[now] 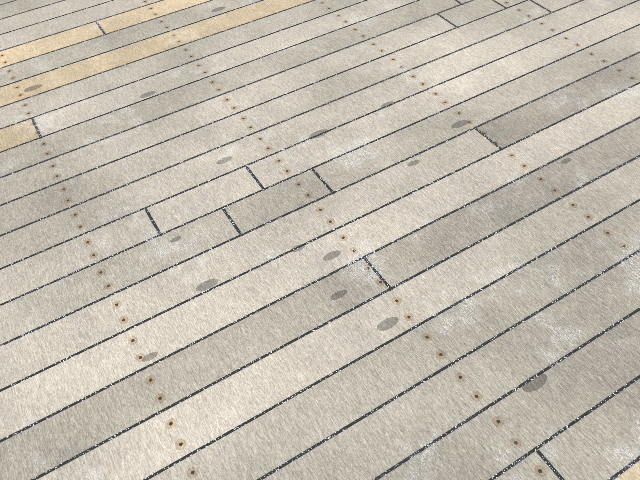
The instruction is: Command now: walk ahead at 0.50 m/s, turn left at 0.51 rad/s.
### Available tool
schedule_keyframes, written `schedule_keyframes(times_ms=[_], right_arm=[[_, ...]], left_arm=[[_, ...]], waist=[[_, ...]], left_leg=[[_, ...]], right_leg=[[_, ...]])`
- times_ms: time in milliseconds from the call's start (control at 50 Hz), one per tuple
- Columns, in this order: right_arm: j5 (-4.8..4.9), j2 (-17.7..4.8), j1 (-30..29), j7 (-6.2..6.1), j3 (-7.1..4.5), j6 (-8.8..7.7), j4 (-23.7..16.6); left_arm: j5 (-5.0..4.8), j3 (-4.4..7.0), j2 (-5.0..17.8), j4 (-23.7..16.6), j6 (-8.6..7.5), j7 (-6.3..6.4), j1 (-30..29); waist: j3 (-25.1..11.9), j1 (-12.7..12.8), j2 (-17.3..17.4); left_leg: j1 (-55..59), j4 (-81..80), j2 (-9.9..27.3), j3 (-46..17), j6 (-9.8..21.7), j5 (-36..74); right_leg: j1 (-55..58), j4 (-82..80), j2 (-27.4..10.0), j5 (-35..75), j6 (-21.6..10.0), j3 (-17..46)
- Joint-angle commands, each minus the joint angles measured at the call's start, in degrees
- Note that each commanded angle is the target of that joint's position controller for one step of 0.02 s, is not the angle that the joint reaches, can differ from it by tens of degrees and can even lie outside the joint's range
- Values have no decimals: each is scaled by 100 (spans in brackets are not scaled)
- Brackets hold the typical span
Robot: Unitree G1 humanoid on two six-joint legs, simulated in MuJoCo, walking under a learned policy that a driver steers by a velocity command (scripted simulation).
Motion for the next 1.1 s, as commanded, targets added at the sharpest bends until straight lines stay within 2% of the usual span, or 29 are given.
schedule_keyframes(times_ms=[20,100,120,240,300,340,360,380,400,420,440,460,480,500,580,620,660,780,840,860,880,900,920,940,960,980,1000,1060,1100], right_arm=[[-6,-178,-73,34,-81,42,-513],[-58,-167,-561,89,-77,68,-657],[-41,-10,-688,137,-7,51,-769],[-39,-36,-1811,367,52,-17,-1174],[-61,-262,-1712,407,-57,24,-1293],[-47,-661,-555,350,-294,74,-1051],[-34,-1012,460,246,-484,134,-788],[26,-1663,447,150,-579,135,-758],[-28,-1452,552,175,-478,21,-1003],[-72,-1039,403,203,-361,-67,-916],[-58,-881,123,204,-308,-120,-894],[-69,-746,-232,200,-259,-148,-934],[-137,-615,-493,178,-209,-156,-1003],[-187,-609,-631,166,-200,-164,-1045],[-172,-519,-481,64,-126,-233,-736],[-182,-642,-403,43,-138,-254,-606],[-174,-632,-175,32,-110,-258,-458],[-160,-730,269,47,-126,-220,-35],[-181,-816,110,-16,-144,-123,-14],[-158,-998,22,-46,-200,-88,-45],[-162,-930,-115,-88,-167,-34,-94],[-266,-755,-28,-158,-83,-34,-236],[-368,-150,711,-77,118,-153,-394],[-312,-528,382,-2,79,-294,-315],[-116,-790,-117,61,13,-382,-503],[-165,-708,-583,35,43,-391,-587],[-219,-696,-635,4,34,-379,-683],[-253,-567,-244,-82,27,-182,-571],[-305,-404,-274,-147,80,-92,-562]], left_arm=[[-3,218,684,-147,-138,17,91],[-22,275,719,76,-152,63,221],[-26,322,958,107,-143,69,200],[-163,411,1213,414,19,115,660],[-230,469,1424,458,137,148,678],[-277,485,1520,420,227,192,581],[-220,421,1399,355,214,226,587],[62,153,534,46,117,156,1092],[-82,115,752,-97,-109,82,792],[-317,221,1150,-277,-229,26,132],[-317,181,1091,-340,-300,32,-8],[-145,188,1050,-268,-328,83,-20],[-37,226,1086,-244,-283,103,99],[-23,241,1103,-228,-217,92,175],[9,124,688,-108,13,72,120],[-63,32,564,-190,-1,32,-185],[-116,16,552,-251,-45,-22,-678],[-203,15,616,-546,-59,-229,-1346],[-176,57,673,-594,-40,-311,-1063],[-156,107,782,-545,-25,-302,-614],[-139,260,1048,-333,-8,-266,200],[-86,397,1474,-241,10,-209,963],[-95,511,1977,-266,2,-210,1138],[-152,363,1364,-336,45,-172,1246],[-112,285,1172,-420,77,-135,866],[-92,242,1052,-492,131,-115,542],[-96,281,1146,-543,149,-88,363],[-58,262,1051,-588,208,-23,15],[-67,307,1197,-548,251,37,66]], waist=[[-58,57,-947],[57,176,-434],[107,140,-725],[445,505,-429],[137,249,-675],[-564,-474,-724],[-1052,-972,-471],[-1407,-340,1121],[-2441,-568,793],[-1660,-732,321],[-1020,-511,49],[-659,-255,-281],[-548,-23,-229],[-475,109,-80],[-253,83,-177],[-68,-72,152],[45,-316,27],[346,-585,-96],[75,-310,46],[-239,-65,316],[-700,379,119],[-1320,659,-299],[-2098,256,-1770],[-2492,553,-1432],[-1732,583,-1022],[-1148,481,-188],[-759,296,-199],[-632,-135,-459],[-678,-129,-468]], left_leg=[[-1170,4,497,-256,-45,509],[-1506,-900,408,-242,-71,1396],[-1366,-1365,512,-194,-81,1642],[-1142,-2775,326,412,180,1970],[-524,-2937,-93,826,505,1184],[1101,-3214,-558,1041,842,1052],[2820,-3431,-430,528,1086,1216],[4828,-3617,1113,-2412,1975,677],[5328,-4647,1813,-4707,2599,-548],[4868,-4903,1630,-3904,2198,-393],[4020,-4934,1394,-3156,1975,56],[3231,-4889,1145,-2583,1803,1040],[2623,-5031,1011,-2304,1784,1491],[2196,-5147,938,-2216,1816,1832],[1668,-5442,669,-994,1589,2771],[1449,-5471,591,-562,1460,2947],[1481,-5552,456,-282,1228,2322],[2986,-5388,1050,-186,1117,2478],[3496,-4760,1123,75,947,4434],[3301,-4164,1194,99,873,5415],[3155,-3136,931,413,699,6124],[2026,-1510,658,578,392,4827],[-489,767,-581,510,-125,206],[-1115,1438,-647,-309,-150,-1336],[-1424,1488,-324,-436,-99,-1044],[-1303,1170,-97,-261,-60,-752],[-1209,894,-7,-202,-161,-627],[-538,2,111,-157,-377,-397],[-420,-604,-9,-48,-540,-56]], right_leg=[[924,-1533,-1560,557,-861,1337],[1288,-1680,-1377,1378,-810,473],[1138,-1695,-1561,1465,-867,343],[1700,-1555,-1620,1892,-657,-453],[2113,-719,-1655,4126,-502,-743],[1837,974,-1485,5224,-310,-977],[686,2486,-1287,4124,-78,-1010],[-1998,4578,-302,-1443,304,-837],[-2844,5602,197,-2542,323,655],[-3364,5531,-151,-1945,207,903],[-3257,5006,-387,-1416,119,845],[-2885,4490,-567,-1132,151,831],[-2473,4183,-674,-905,207,880],[-2149,4018,-699,-842,269,894],[-2098,3110,-781,160,509,533],[-1924,2246,-827,985,515,490],[-1738,1487,-660,1808,400,352],[-2513,683,-419,1400,4,438],[-2210,667,-95,566,-253,184],[-1403,707,5,331,-376,54],[-396,477,255,584,-533,-97],[1229,570,-420,1491,-876,914],[3458,321,-1860,1471,-2037,3815],[3809,-240,-1994,1706,-2037,4594],[3215,-233,-1822,2269,-1773,3651],[2369,-286,-1566,2968,-1500,2911],[1613,-298,-1512,3851,-1632,2641],[515,-570,-1038,3998,-1506,2036],[159,-612,-953,4396,-1520,1884]])
Velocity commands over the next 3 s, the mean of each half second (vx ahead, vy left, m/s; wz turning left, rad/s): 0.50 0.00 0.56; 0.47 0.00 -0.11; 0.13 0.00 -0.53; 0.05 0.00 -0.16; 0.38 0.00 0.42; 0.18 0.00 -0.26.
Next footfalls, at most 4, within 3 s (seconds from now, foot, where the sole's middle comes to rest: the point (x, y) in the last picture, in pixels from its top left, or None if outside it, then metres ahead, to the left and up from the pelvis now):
0.36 left None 0.34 0.16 -0.78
0.88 right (326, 389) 0.69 0.05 -0.78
1.36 left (238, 347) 0.81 0.26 -0.78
1.76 right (344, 381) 0.71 0.01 -0.78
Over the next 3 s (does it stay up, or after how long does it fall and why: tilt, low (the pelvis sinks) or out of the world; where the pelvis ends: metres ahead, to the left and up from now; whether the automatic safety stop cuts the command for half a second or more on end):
stays up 1.08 0.21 -0.01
